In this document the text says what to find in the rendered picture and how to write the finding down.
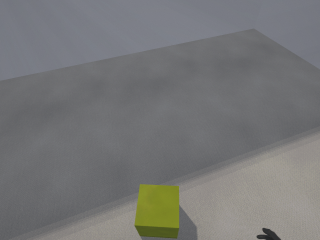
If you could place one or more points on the robot right hand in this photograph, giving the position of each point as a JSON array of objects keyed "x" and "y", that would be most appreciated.
[{"x": 270, "y": 235}]

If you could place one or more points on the carton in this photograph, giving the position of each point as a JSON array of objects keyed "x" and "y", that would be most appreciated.
[{"x": 157, "y": 212}]

